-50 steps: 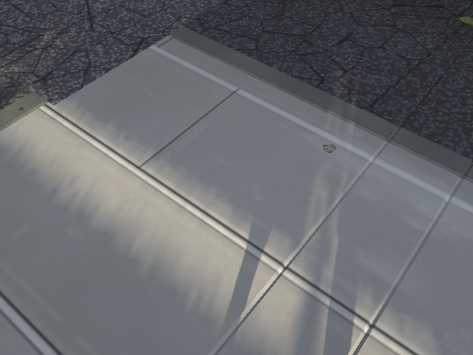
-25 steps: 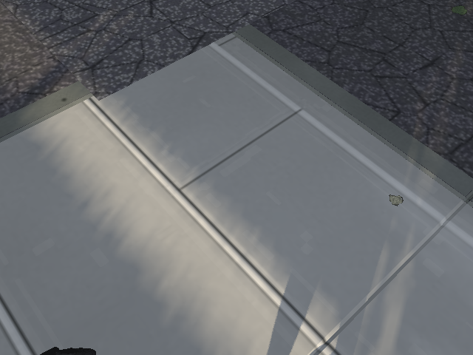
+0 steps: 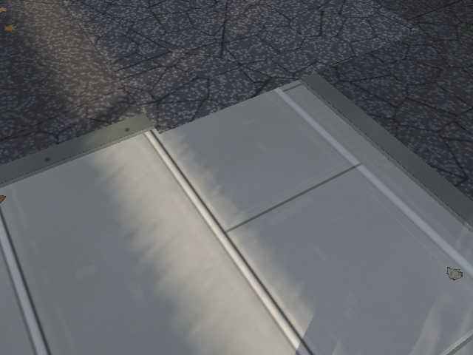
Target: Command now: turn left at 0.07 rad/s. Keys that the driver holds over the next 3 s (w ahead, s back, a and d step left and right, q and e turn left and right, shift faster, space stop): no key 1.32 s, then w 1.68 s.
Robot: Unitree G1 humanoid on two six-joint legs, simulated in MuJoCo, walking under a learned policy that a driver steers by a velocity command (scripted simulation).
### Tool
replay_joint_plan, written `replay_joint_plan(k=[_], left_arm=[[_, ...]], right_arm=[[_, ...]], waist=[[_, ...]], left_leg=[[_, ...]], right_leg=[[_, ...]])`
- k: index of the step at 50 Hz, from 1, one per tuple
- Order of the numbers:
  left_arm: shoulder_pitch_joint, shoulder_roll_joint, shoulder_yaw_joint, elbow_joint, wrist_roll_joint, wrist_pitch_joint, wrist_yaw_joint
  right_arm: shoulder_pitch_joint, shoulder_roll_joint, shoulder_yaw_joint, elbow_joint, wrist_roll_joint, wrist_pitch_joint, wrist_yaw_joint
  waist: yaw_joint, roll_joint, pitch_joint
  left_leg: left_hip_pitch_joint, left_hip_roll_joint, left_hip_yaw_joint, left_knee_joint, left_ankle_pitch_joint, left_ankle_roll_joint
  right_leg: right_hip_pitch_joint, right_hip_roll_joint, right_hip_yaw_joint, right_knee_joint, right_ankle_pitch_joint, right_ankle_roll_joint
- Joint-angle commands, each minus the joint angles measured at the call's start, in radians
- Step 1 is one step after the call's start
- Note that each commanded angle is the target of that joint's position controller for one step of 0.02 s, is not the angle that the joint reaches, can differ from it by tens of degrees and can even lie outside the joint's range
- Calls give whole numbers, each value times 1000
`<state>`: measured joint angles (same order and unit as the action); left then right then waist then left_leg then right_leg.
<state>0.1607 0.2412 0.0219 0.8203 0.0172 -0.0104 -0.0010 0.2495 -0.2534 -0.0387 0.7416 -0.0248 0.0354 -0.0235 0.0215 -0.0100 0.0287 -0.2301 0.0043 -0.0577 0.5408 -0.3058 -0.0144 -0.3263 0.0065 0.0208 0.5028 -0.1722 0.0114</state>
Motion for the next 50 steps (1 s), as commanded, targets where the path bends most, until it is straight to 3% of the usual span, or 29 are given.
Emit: replay_joint_plan(k=[1, 5, 13, 32, 50], left_arm=[[-40, 101, 27, -45, 0, -14, 7], [-15, 106, 31, -11, -6, -13, 13], [-7, 107, 37, 62, -14, -2, 22], [-15, 102, 43, 211, -19, 24, 45], [26, 79, 35, 276, -19, 25, 52]], right_arm=[[-30, -97, -19, -58, -9, -39, 7], [22, -101, -19, -35, 8, -58, 0], [45, -82, -15, -9, 13, -60, -2], [81, -67, -9, 127, 17, -64, -7], [125, -43, 8, 246, 20, -63, -10]], waist=[[6, 119, -8], [-5, 64, -9], [-10, 15, -32], [-6, 19, -5], [-9, 15, 22]], left_leg=[[-137, 77, -92, -198, -118, 53], [-86, 57, -64, -144, 21, 38], [-46, 40, -42, -119, 145, 41], [-27, 21, -9, -154, 165, 35], [-33, 12, 6, -183, 109, 35]], right_leg=[[129, -32, 27, -32, -19, 0], [116, -41, 42, -36, 43, -18], [154, -47, 47, -19, 142, -10], [180, -43, 45, -40, 139, -8], [166, -33, 35, -65, 99, -4]])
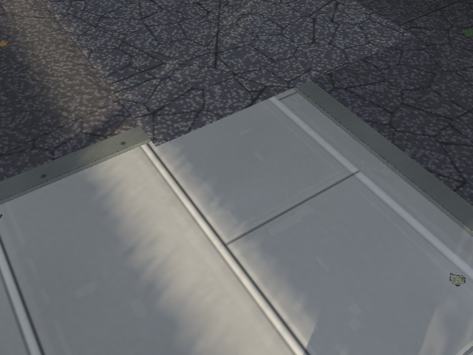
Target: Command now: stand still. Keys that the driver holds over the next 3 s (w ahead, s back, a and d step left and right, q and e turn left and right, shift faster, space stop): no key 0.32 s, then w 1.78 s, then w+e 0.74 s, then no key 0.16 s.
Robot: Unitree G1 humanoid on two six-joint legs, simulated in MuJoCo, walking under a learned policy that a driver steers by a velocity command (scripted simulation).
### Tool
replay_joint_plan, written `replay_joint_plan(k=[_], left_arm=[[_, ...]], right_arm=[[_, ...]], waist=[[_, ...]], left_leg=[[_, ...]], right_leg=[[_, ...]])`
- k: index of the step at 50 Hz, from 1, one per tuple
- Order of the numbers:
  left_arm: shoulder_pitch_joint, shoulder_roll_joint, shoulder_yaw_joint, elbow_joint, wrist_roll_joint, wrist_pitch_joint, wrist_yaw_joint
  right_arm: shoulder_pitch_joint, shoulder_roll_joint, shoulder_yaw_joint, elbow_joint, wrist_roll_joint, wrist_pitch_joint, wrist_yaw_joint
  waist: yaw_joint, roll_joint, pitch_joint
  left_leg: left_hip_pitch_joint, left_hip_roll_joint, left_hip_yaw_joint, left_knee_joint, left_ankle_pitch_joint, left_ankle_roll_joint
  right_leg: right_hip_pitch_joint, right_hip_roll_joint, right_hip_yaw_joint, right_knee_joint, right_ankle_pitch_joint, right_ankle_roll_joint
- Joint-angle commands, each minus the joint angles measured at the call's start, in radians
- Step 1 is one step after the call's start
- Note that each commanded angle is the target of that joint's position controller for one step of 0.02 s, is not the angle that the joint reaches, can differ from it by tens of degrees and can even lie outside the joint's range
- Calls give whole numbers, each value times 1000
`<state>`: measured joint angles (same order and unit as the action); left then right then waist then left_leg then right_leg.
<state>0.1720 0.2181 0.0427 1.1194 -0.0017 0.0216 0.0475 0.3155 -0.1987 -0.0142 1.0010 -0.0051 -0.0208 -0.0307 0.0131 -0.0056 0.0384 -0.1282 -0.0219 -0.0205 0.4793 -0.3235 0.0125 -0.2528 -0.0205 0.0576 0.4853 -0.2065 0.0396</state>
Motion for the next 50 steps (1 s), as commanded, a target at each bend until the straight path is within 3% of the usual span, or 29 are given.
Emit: replay_joint_plan(k=[1, 16, 18, 20, 22, 24, 26, 27, 28, 29, 30, 31, 32, 33, 35, 38, 42, 47, 49, 50], left_arm=[[18, 101, 13, -21, 0, -7, 4], [60, 83, 3, -9, -2, -7, 6], [79, 68, 0, 1, -5, -6, 8], [54, 72, 3, -18, -9, -17, 5], [-1, 43, -6, -57, -13, -54, -12], [-2, 46, -4, -74, -26, -87, -32], [92, 41, 0, -50, -35, -110, -45], [184, 51, 12, -5, -31, -112, -46], [290, 81, 28, 27, -24, -112, -47], [432, 182, 55, 43, -23, -114, -44], [492, 217, 52, 46, -11, -128, -58], [378, 151, 27, 17, -6, -142, -58], [294, 108, 15, -18, -8, -148, -61], [240, 102, 8, -40, -7, -148, -67], [245, 57, -10, -47, -2, -136, -67], [327, 83, -12, -36, 4, -121, -49], [332, 124, -8, -61, 8, -110, -29], [381, 137, 4, -52, -13, -106, -24], [359, 153, 13, -61, -12, -99, -23], [345, 169, 20, -68, -7, -94, -23]], right_arm=[[62, -96, -16, -9, 1, -7, -3], [95, -76, -7, 43, 3, -5, -3], [119, -85, -11, 57, 9, 1, -8], [119, -144, -30, 40, 21, 3, -15], [135, -206, -54, 33, 33, -13, -15], [96, -181, -54, 16, 30, -31, -10], [29, -169, -52, -6, 44, -33, -2], [17, -164, -51, -14, 46, -31, 2], [-5, -152, -46, -28, 40, -37, 4], [-21, -85, -27, -56, 30, -50, 6], [-23, -59, -23, -84, 40, -69, 5], [-25, -96, -32, -84, 57, -81, 12], [-32, -103, -33, -80, 60, -90, 22], [-37, -109, -39, -75, 50, -96, 24], [-70, -140, -59, -77, 35, -94, 32], [-134, -90, -52, -98, 28, -77, 44], [-335, -60, -31, -177, 29, -77, 49], [-455, -83, -24, -230, 38, -84, 73], [-432, -112, -34, -235, 38, -91, 82], [-380, -138, -46, -225, 37, -92, 82]], waist=[[-1, 11, 14], [-6, 8, 23], [-12, 34, 17], [-31, 109, 87], [-55, 196, 159], [-32, 180, 194], [32, 141, 162], [60, 107, 119], [98, 34, 70], [137, -221, 3], [129, -314, -34], [67, -157, 42], [39, -97, 80], [18, -64, 86], [13, -72, 77], [25, -67, 66], [57, -63, 103], [56, -73, 135], [15, -84, 95], [-20, -107, 42]], left_leg=[[-135, 38, -31, -122, 126, 8], [-137, 33, -21, -123, 126, 8], [-142, 28, -30, -153, -140, 29], [-172, 109, -157, -227, -458, 101], [-174, 290, -387, -331, -540, 204], [-131, 335, -417, -327, -415, 226], [-171, 263, -283, -252, -290, 167], [-235, 197, -206, -176, -207, 141], [-305, 130, -120, -7, -47, 108], [-468, 7, 39, 357, -33, 39], [-607, -47, -23, 613, -227, 32], [-678, 28, -93, 754, -178, 56], [-695, 75, -95, 775, -68, 80], [-687, 109, -74, 734, 22, 89], [-634, 144, -37, 640, 121, 77], [-651, 144, 15, 552, 185, 31], [-599, 112, 54, 265, 316, -2], [-539, 80, 56, 88, 363, 34], [-472, 58, 60, 55, 319, 65], [-385, 29, 76, 62, 288, 82]], right_leg=[[91, -6, -3, -48, 133, -32], [82, -2, -7, -49, 132, -34], [65, 42, -55, -9, -97, -36], [-70, 84, -108, 113, -309, -47], [-189, 33, -98, 293, -218, -63], [-263, -23, -64, 310, -257, -96], [-71, -9, -102, 71, -196, -120], [108, 44, -138, -1, -93, -105], [255, 12, -52, -42, -67, -107], [403, -198, 303, -206, -199, -196], [437, -366, 683, -341, -299, -313], [370, -385, 647, -334, -334, -313], [321, -335, 507, -335, -311, -278], [294, -289, 395, -348, -233, -245], [274, -209, 208, -354, 9, -196], [283, -183, 106, -357, 240, -210], [204, -163, 37, -400, 259, -214], [280, -212, 4, -394, 302, -210], [350, -231, -14, -319, 485, -191], [376, -235, -22, -244, 669, -180]])
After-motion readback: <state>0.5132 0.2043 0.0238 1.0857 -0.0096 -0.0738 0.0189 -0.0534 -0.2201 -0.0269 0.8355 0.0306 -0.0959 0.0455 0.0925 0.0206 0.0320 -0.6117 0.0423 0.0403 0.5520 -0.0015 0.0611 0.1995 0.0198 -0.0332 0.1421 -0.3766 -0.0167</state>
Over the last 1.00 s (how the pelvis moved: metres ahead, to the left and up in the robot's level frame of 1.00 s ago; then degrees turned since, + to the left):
0.03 0.02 0.00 -1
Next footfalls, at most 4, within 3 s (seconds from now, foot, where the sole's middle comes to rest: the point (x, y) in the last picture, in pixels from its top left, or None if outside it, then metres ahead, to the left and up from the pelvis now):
1.04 left None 0.46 0.10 -0.77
1.60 right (292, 272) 0.78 -0.13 -0.77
2.16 left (220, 193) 1.09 0.10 -0.77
2.74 right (291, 144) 1.35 -0.17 -0.77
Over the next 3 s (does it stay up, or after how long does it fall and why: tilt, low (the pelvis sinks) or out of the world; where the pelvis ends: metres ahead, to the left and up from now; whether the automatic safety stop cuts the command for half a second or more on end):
stays up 1.35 -0.11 0.01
